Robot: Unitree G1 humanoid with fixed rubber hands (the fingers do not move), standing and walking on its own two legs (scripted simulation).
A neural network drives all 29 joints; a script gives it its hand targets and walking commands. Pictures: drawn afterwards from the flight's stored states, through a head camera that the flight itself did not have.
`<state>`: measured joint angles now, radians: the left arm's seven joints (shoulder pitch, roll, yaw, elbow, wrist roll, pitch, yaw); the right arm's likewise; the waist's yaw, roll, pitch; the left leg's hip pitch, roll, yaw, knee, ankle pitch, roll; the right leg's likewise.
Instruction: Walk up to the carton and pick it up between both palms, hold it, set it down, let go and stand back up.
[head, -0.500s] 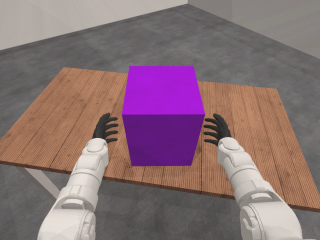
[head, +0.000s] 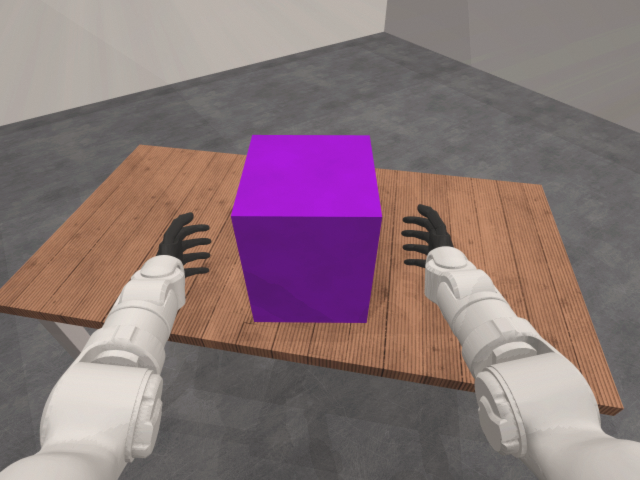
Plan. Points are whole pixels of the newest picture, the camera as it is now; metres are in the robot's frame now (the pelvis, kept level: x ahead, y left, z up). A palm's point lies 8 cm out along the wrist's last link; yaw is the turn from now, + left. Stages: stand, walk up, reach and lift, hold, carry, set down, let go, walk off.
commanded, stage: set down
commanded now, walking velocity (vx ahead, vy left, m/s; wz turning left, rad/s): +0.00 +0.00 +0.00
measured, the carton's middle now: (310, 230) +0.51 +0.07 +0.02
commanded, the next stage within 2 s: none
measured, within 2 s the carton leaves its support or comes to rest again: rests again in 1.40 s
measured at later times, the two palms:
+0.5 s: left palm (167, 213) +0.44 +0.27 +0.11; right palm (418, 195) +0.47 -0.09 +0.13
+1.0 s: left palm (182, 199) +0.42 +0.23 +0.15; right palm (430, 165) +0.46 -0.09 +0.19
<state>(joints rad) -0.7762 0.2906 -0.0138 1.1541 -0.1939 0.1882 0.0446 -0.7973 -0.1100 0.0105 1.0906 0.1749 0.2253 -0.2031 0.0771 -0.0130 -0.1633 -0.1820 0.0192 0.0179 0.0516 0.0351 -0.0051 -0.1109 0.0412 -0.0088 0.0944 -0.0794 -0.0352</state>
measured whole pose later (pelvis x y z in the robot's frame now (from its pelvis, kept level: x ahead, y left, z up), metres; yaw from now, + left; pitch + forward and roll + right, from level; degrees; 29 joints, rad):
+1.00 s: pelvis +0.02 +0.00 +0.00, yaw -2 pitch +15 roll +0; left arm -0.80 0.26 -0.04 0.99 -0.17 -0.07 0.14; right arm -0.94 -0.16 0.10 1.01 0.25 -0.04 -0.19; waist 0.11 -0.04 -0.32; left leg -0.32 0.02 0.05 0.03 0.03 -0.01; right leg -0.24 0.04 0.03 0.02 -0.04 -0.03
